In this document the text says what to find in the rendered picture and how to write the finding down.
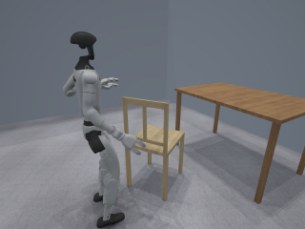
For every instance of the right robot forearm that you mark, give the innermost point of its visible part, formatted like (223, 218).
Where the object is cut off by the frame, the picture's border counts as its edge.
(99, 121)

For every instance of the table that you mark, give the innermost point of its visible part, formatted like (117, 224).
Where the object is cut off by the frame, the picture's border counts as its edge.
(277, 108)

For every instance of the robot left hand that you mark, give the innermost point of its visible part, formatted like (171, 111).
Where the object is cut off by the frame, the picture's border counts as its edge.
(105, 85)

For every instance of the robot left upper arm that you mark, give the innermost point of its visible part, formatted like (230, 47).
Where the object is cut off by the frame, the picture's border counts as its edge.
(68, 89)

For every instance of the right robot foot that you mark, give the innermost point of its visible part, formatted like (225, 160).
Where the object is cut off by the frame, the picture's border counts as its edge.
(114, 218)

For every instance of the robot right hand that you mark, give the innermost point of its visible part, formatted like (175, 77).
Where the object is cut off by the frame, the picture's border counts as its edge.
(129, 141)

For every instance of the robot right upper arm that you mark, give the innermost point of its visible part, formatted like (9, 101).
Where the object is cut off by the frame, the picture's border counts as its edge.
(89, 80)

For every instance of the robot left shin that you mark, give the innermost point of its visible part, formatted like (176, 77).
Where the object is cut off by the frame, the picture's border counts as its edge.
(102, 172)

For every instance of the chair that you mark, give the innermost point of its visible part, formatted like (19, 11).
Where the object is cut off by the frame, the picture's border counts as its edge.
(159, 141)

